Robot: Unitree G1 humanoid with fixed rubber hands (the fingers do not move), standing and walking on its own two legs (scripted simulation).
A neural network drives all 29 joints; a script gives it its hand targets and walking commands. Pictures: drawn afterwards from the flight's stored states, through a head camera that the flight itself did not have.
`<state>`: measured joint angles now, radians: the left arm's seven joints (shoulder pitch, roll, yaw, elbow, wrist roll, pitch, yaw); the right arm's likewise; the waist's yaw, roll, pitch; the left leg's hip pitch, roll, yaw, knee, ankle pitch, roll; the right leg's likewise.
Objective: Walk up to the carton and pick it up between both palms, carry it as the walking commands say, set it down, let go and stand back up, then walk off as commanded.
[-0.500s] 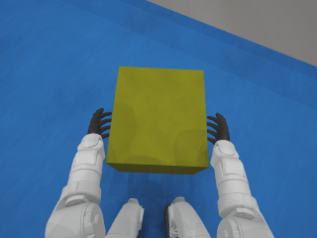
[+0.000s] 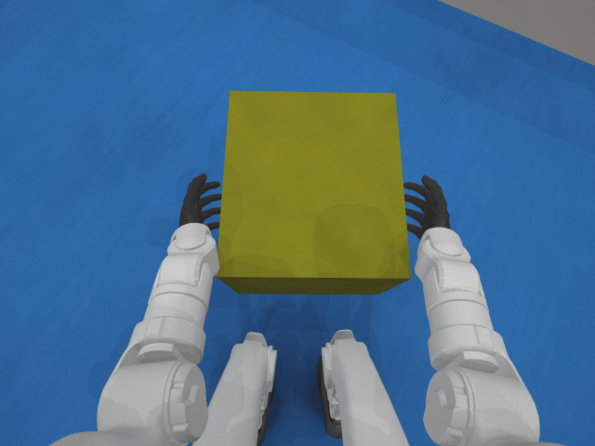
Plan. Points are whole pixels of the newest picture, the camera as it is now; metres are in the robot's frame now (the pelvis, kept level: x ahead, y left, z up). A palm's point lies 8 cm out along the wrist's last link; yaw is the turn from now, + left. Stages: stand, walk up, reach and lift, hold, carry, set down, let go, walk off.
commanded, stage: set down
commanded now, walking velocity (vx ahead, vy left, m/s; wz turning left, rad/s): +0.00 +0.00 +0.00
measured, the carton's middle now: (310, 201) +0.47 -0.02 -0.16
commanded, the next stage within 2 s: none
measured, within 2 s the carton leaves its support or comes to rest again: neither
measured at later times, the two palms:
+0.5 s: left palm (213, 231) +0.42 +0.15 -0.17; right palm (411, 233) +0.42 -0.19 -0.16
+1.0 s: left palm (215, 234) +0.45 +0.17 -0.28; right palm (382, 235) +0.45 -0.17 -0.27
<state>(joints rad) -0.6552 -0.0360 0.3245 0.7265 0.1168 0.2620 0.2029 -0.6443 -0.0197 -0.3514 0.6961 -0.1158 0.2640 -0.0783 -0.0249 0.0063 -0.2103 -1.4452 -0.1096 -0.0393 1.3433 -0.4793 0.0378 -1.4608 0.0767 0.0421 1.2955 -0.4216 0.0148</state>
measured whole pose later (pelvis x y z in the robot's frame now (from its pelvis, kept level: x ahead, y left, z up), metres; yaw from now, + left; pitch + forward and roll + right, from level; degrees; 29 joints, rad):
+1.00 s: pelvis -0.07 -0.02 -0.16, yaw +0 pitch +30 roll +0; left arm -1.21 0.20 0.32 0.78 0.01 0.28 0.19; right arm -1.19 -0.13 -0.30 0.71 0.01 0.27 -0.24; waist 0.01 -0.03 0.33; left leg -1.88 -0.10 -0.01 1.90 -0.54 0.00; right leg -1.92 0.10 0.00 1.86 -0.46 0.00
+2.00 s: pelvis -0.06 -0.02 -0.26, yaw +1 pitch +28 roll +0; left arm -1.59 0.37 0.08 1.17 -0.19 0.21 0.14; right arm -1.46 -0.33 -0.13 1.03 0.18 0.20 -0.22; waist -0.01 0.00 0.52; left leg -2.13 -0.12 0.02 2.24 -0.60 0.00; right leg -2.17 0.08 -0.03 2.20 -0.52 -0.01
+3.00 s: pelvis -0.05 -0.01 -0.28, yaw +0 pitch +28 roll -1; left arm -1.49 0.36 0.07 1.20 -0.19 0.14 0.09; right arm -1.43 -0.33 -0.17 1.14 0.20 0.13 -0.12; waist 0.00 -0.02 0.47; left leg -2.16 -0.11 0.03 2.32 -0.65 0.02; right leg -2.20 0.08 -0.04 2.27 -0.56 0.00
